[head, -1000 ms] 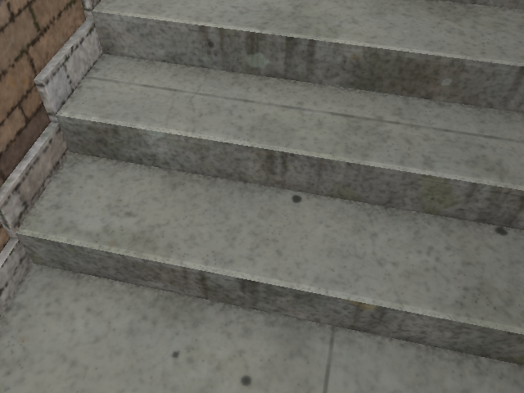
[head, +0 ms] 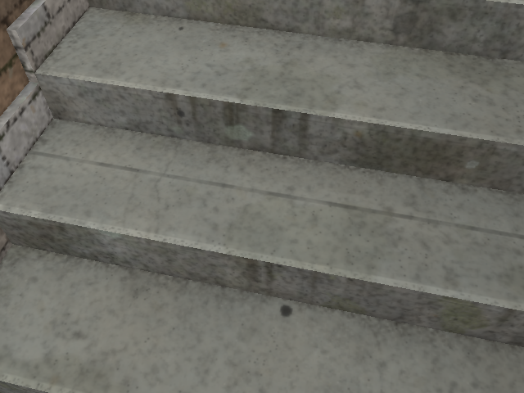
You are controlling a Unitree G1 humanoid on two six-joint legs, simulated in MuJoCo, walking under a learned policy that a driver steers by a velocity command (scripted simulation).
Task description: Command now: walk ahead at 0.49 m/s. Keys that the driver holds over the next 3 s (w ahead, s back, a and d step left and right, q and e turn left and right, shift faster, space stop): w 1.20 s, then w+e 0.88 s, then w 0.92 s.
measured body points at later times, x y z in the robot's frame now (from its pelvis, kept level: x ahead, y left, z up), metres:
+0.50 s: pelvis +0.30 -0.02 +0.05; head +0.33 -0.01 +0.50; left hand +0.49 +0.13 -0.06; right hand +0.22 -0.24 -0.09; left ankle +0.12 +0.08 -0.65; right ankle +0.42 -0.09 -0.57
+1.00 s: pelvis +0.59 -0.01 +0.18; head +0.63 -0.02 +0.63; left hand +0.46 +0.17 +0.05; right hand +0.84 -0.14 +0.10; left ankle +0.77 +0.06 -0.42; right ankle +0.42 -0.09 -0.56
